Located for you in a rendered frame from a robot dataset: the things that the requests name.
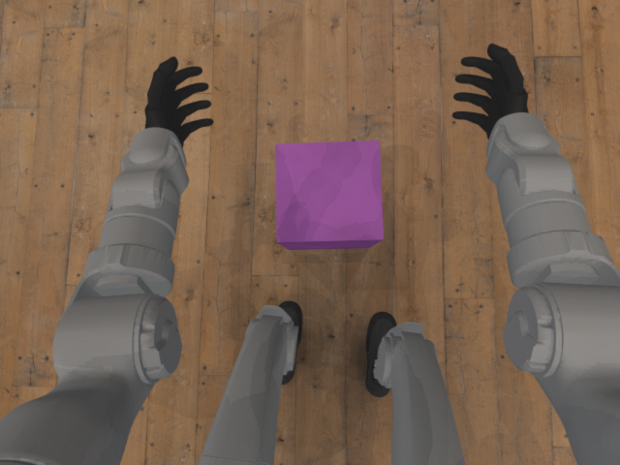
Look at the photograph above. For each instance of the right robot shin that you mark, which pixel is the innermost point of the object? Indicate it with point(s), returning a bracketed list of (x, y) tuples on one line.
[(407, 327)]

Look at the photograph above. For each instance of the left robot upper arm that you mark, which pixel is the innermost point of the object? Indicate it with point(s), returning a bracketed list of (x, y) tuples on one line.
[(109, 353)]

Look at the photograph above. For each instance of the robot left forearm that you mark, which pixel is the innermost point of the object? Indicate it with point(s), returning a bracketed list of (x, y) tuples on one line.
[(134, 253)]

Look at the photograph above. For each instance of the carton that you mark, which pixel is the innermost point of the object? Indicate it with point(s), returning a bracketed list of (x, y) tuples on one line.
[(329, 195)]

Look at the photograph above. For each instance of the robot left hand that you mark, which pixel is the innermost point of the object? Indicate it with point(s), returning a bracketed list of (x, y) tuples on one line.
[(162, 109)]

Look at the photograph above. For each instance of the robot right thigh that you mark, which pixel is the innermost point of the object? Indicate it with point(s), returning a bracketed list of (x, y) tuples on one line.
[(424, 431)]

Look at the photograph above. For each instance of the right robot upper arm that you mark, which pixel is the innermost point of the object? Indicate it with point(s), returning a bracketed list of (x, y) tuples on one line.
[(568, 337)]

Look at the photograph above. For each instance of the robot right forearm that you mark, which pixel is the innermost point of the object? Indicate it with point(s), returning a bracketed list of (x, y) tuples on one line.
[(543, 213)]

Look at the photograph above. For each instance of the robot right hand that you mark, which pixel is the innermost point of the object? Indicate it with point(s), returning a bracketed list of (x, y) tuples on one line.
[(505, 89)]

